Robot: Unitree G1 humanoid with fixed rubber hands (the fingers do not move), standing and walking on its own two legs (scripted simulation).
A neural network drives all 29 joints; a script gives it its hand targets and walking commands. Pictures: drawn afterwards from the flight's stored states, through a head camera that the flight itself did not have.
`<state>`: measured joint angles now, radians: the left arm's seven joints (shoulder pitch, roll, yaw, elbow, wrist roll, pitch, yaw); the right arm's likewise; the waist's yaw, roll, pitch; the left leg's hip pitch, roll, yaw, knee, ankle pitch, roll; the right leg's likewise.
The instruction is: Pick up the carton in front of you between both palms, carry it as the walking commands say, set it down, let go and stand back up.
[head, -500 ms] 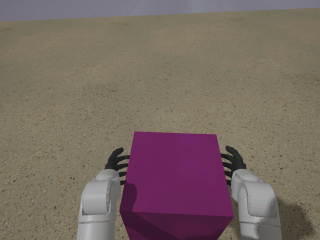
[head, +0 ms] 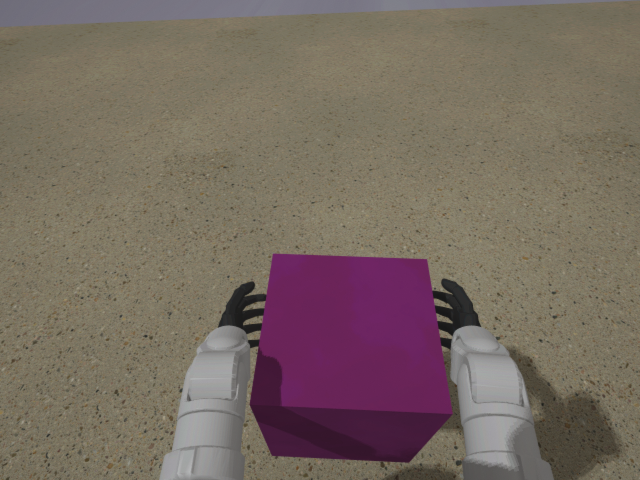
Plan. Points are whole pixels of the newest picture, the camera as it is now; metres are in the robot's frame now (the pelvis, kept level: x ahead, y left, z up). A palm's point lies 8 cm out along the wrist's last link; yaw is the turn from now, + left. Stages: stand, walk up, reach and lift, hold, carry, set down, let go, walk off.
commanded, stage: carry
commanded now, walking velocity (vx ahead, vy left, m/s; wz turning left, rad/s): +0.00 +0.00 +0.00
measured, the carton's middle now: (344, 363) +0.30 +0.00 -0.04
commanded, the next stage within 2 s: hold in 0.98 s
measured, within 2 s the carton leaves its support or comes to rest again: neither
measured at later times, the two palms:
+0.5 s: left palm (222, 342) +0.28 +0.16 +0.04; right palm (458, 340) +0.29 -0.14 +0.04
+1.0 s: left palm (214, 345) +0.28 +0.17 +0.04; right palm (451, 343) +0.28 -0.13 +0.04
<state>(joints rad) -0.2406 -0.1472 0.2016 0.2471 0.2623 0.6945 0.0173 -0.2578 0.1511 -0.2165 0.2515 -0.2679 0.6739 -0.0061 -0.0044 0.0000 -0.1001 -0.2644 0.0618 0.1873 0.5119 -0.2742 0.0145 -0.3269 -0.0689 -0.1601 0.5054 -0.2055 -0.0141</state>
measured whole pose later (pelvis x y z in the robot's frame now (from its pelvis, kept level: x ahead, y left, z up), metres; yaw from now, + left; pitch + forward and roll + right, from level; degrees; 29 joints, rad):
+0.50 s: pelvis +0.00 +0.01 +0.00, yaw +0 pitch +2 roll +0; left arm -0.20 -0.14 0.17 0.17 0.24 0.75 0.03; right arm -0.22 0.14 -0.18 0.18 -0.24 0.73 -0.02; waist 0.00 0.00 -0.11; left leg -0.28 0.05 0.19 0.53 -0.28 0.03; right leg -0.33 -0.08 -0.16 0.51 -0.20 0.00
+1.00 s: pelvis -0.01 +0.02 +0.00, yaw +0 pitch +1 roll +0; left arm -0.21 -0.14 0.17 0.17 0.24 0.75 0.03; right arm -0.22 0.14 -0.19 0.17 -0.24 0.73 -0.01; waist 0.00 0.00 -0.08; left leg -0.26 0.04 0.19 0.52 -0.27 0.05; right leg -0.31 -0.08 -0.13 0.49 -0.17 0.01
